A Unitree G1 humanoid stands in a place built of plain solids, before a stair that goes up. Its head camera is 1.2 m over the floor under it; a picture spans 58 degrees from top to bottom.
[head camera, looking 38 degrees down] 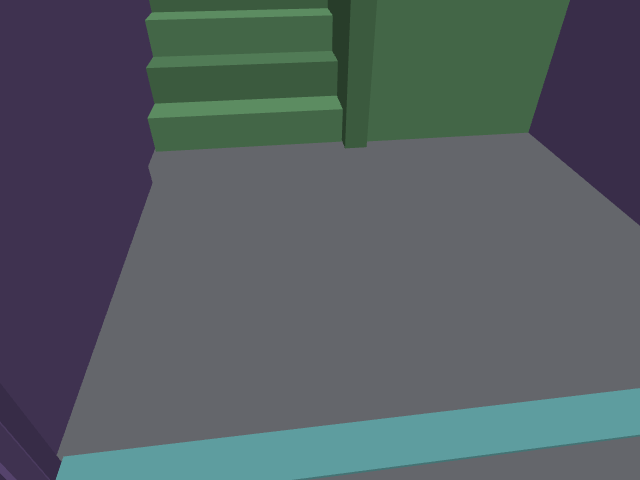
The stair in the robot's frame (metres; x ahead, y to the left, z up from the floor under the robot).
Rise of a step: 0.21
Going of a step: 0.24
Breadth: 1.15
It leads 7 degrees to the left of straight ahead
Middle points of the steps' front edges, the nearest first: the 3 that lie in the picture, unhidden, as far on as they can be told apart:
2.48 0.43 0.21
2.71 0.46 0.43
2.95 0.49 0.64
